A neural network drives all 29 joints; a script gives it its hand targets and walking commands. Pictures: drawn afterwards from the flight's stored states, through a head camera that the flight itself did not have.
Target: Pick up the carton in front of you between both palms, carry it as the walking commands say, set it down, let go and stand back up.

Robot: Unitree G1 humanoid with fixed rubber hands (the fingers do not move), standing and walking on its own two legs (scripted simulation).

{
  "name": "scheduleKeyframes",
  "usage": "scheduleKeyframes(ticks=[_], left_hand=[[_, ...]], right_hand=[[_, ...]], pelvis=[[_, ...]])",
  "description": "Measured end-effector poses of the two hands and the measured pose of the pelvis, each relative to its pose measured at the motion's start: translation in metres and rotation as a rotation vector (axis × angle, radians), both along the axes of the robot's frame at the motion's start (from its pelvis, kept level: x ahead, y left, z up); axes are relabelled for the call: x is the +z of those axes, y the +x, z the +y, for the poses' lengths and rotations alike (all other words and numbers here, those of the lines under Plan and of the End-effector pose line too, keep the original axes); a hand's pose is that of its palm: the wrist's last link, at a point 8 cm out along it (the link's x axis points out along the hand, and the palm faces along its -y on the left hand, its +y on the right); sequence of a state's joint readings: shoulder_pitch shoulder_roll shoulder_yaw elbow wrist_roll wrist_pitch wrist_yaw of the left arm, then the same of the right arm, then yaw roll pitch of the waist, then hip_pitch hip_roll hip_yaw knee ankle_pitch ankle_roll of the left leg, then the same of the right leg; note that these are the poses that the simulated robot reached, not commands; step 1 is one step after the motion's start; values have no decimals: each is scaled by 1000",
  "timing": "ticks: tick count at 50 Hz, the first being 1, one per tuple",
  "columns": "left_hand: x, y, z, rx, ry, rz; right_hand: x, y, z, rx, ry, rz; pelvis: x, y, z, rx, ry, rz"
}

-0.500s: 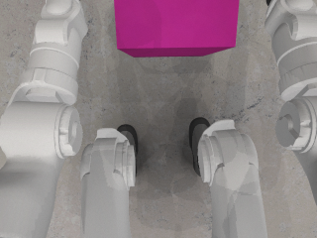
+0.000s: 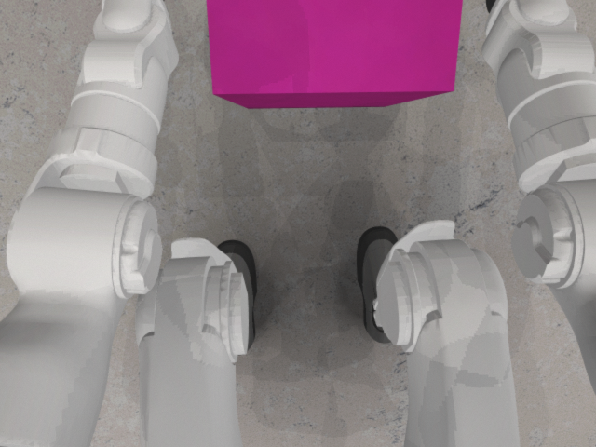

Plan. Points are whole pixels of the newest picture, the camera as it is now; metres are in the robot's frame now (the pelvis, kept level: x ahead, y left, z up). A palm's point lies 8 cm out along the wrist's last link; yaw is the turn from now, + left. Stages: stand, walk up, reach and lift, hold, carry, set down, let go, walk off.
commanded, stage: reach and lift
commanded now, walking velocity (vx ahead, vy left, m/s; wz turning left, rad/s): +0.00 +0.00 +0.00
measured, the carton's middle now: (322, 9) +0.55 -0.04 -0.25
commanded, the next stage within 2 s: none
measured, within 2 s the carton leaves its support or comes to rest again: leaves its support in 0.50 s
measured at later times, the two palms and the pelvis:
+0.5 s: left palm out of the picture +0.56 +0.11 -0.17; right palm out of the picture +0.54 -0.19 -0.16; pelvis +0.00 +0.00 +0.00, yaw +0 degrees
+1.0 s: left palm out of the picture +0.51 +0.12 +0.04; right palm out of the picture +0.49 -0.18 +0.04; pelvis -0.02 +0.00 +0.10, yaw -1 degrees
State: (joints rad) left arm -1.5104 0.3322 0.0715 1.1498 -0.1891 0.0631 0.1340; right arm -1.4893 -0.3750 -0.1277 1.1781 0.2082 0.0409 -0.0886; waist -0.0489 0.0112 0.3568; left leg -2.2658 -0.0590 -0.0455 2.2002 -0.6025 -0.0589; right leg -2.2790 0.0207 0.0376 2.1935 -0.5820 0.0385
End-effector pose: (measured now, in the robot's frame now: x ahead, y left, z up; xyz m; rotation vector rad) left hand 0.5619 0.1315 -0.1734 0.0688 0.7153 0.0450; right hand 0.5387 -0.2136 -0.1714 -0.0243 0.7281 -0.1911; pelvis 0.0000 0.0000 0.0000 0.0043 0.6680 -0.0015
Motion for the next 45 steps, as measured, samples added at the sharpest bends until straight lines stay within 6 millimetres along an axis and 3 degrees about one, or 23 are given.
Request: scheduleKeyframes(ticks=[7, 25, 29, 38, 45], left_hand=[[2, 0, -20, -30, -25, -2], [7, -4, -21, 26, -34, 15], [38, -7, -23, 33, -40, -24], [144, -31, -19, 61, -59, -37], [193, -49, -17, 57, -46, -18]], right_hand=[[1, 3, 21, 25, 20, -3], [8, 0, 23, 27, 39, 10], [38, -4, 24, -10, 32, -28], [140, -28, 28, -23, 59, -44], [188, -48, 30, -14, 49, -23]], pelvis=[[4, -6, 1, 3, -3, -15], [-5, 3, 2, 7, -3, -18], [3, 4, 1, -1, 1, -7], [47, -3, 2, -10, 4, 60], [86, -13, 3, -10, 4, 84]])
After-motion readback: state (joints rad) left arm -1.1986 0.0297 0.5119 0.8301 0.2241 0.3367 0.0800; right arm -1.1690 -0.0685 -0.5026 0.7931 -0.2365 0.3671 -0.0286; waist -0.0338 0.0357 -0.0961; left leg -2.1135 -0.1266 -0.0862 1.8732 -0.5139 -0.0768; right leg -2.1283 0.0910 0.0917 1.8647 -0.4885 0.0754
